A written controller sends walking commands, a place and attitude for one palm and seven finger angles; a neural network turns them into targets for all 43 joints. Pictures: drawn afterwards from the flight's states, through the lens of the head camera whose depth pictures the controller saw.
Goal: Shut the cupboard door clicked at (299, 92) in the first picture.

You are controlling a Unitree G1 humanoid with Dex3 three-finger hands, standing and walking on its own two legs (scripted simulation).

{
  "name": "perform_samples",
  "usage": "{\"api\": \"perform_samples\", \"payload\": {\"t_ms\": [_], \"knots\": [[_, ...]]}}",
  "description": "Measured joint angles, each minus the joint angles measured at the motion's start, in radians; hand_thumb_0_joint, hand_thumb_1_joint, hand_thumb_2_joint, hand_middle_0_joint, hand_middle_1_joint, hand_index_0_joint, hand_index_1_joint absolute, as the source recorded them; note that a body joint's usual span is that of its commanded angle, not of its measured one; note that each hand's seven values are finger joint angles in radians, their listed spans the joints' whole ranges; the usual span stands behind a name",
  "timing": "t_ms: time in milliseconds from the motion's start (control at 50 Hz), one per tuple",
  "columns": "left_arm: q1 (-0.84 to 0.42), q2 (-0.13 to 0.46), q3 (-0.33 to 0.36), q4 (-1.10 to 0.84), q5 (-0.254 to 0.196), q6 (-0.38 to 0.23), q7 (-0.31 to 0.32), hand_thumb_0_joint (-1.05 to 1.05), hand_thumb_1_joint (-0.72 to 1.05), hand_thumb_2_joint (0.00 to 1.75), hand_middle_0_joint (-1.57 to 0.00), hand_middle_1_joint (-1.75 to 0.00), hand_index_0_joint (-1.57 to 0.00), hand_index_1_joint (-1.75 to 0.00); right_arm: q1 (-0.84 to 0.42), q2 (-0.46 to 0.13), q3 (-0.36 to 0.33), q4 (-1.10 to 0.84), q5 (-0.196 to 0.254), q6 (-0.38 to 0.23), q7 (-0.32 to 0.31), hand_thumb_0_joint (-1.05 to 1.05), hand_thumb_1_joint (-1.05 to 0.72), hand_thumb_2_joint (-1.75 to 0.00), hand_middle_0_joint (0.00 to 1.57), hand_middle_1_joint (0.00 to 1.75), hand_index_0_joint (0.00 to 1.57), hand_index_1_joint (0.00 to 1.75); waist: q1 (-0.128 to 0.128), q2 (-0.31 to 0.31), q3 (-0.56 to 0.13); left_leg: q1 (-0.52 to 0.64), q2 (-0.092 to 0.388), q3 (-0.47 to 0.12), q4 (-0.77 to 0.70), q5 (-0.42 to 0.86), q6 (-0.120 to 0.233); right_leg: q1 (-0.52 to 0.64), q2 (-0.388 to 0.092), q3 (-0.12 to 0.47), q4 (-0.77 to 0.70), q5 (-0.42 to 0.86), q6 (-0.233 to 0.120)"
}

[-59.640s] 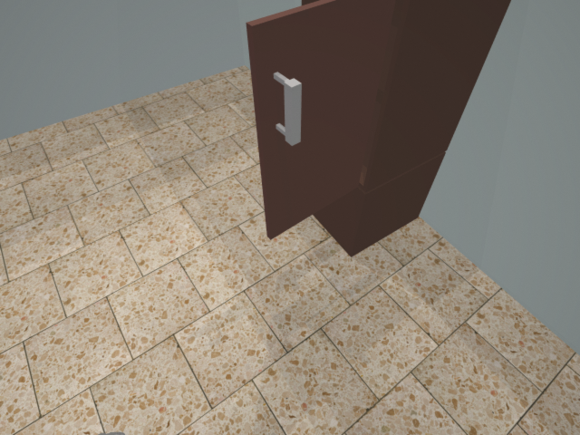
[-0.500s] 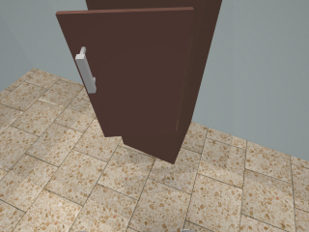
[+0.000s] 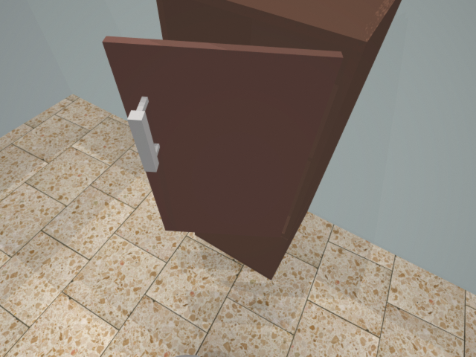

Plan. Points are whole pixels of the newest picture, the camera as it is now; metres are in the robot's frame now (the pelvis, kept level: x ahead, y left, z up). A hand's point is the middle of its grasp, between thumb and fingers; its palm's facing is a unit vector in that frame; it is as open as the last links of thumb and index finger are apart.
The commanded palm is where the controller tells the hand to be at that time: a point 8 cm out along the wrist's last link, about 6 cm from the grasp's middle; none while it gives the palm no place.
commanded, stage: come to a stop and stand still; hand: left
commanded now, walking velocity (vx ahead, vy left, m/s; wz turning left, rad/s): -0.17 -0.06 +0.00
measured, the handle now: (147, 135) +0.45 +0.22 +0.09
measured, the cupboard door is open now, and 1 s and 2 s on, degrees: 28 28 28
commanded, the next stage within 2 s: look again from close up in 1.28 s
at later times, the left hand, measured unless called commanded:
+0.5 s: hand out of the picture +0.03 +0.18 -0.18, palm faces +0.05 -0.98 -0.20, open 7.4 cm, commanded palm none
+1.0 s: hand out of the picture -0.12 +0.23 -0.17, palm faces +0.06 -0.98 -0.19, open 7.4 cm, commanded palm none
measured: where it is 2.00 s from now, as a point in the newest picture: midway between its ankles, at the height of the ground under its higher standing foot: outside the picture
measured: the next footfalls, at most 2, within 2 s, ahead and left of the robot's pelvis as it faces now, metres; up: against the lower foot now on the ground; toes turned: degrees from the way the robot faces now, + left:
left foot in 1.96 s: -0.17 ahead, +0.18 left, +0.00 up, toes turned +2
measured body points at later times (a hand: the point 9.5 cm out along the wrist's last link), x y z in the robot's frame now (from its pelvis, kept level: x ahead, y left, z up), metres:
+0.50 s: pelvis -0.04 +0.00 -0.01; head -0.06 +0.02 +0.44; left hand +0.03 +0.24 -0.16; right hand +0.03 -0.23 -0.15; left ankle +0.01 +0.10 -0.73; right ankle -0.04 -0.09 -0.73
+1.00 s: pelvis -0.07 +0.05 +0.00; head -0.09 +0.07 +0.45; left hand -0.12 +0.28 -0.16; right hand -0.04 -0.18 -0.14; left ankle +0.01 +0.10 -0.73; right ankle -0.04 -0.09 -0.73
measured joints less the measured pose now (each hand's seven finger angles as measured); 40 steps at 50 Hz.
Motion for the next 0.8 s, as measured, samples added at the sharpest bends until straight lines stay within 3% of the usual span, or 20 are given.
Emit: {"api": "perform_samples", "payload": {"t_ms": [60,140,240,380,460,540,800], "knots": [[-0.011,0.010,0.003,-0.021,0.000,0.006,-0.004,0.01,0.91,0.90,-0.20,-0.30,-0.20,-0.30,-0.021,-0.005,-0.002,-0.016,-0.001,0.007,-0.001,0.00,-0.91,-0.90,0.20,0.30,0.20,0.29,0.001,0.006,0.021,-0.012,-0.010,0.008,-0.009,0.016,0.002,-0.031,-0.005,0.032,0.033,-0.014,0.011],[-0.008,0.017,0.008,-0.040,0.008,0.008,-0.006,0.01,0.91,0.90,-0.20,-0.30,-0.20,-0.30,-0.034,-0.022,-0.013,-0.019,0.002,0.021,0.002,0.00,-0.91,-0.90,0.20,0.30,0.21,0.29,-0.005,0.052,0.027,-0.030,0.008,0.002,0.005,0.021,-0.010,-0.039,0.015,0.032,0.023,0.001,-0.022],[0.051,0.038,-0.002,-0.097,0.018,0.003,0.002,0.01,0.91,0.90,-0.20,-0.30,-0.20,-0.30,0.030,-0.035,-0.019,-0.070,-0.012,0.004,0.010,0.00,-0.91,-0.90,0.20,0.30,0.21,0.29,-0.029,0.062,-0.007,-0.026,-0.004,-0.031,0.020,0.014,-0.031,-0.044,0.013,0.031,0.058,-0.014,-0.030],[0.086,0.040,0.001,-0.175,0.025,-0.006,0.009,0.01,0.90,0.90,-0.20,-0.30,-0.20,-0.30,0.105,-0.031,-0.039,-0.085,-0.010,0.033,0.011,0.01,-0.91,-0.90,0.20,0.30,0.20,0.29,-0.029,0.053,-0.066,-0.054,0.004,-0.069,0.258,-0.163,-0.017,-0.019,0.029,0.015,0.097,-0.037,-0.037],[0.070,0.037,-0.013,-0.190,0.019,-0.001,0.003,0.01,0.90,0.90,-0.20,-0.30,-0.20,-0.30,0.122,-0.013,-0.032,-0.087,-0.006,0.022,0.018,0.01,-0.91,-0.90,0.20,0.30,0.20,0.29,-0.042,0.038,-0.070,-0.009,0.017,-0.059,0.162,-0.086,-0.018,-0.026,0.036,-0.003,0.109,-0.032,-0.027],[0.050,0.037,-0.017,-0.185,0.011,0.009,-0.002,0.01,0.90,0.90,-0.20,-0.30,-0.20,-0.30,0.134,0.020,-0.012,-0.070,-0.009,0.005,0.023,0.01,-0.91,-0.90,0.20,0.30,0.20,0.29,-0.033,-0.009,-0.062,0.001,0.002,-0.034,0.114,-0.054,0.005,-0.024,0.020,0.018,0.068,0.009,-0.004],[0.119,0.047,-0.005,-0.108,0.015,0.004,-0.015,0.01,0.91,0.90,-0.20,-0.30,-0.20,-0.30,0.160,0.004,-0.006,-0.022,-0.011,0.002,0.025,0.01,-0.92,-0.90,0.20,0.30,0.21,0.29,-0.029,0.009,-0.067,-0.005,-0.040,-0.015,-0.043,0.068,0.051,-0.043,-0.015,0.033,-0.062,0.124,0.030]]}}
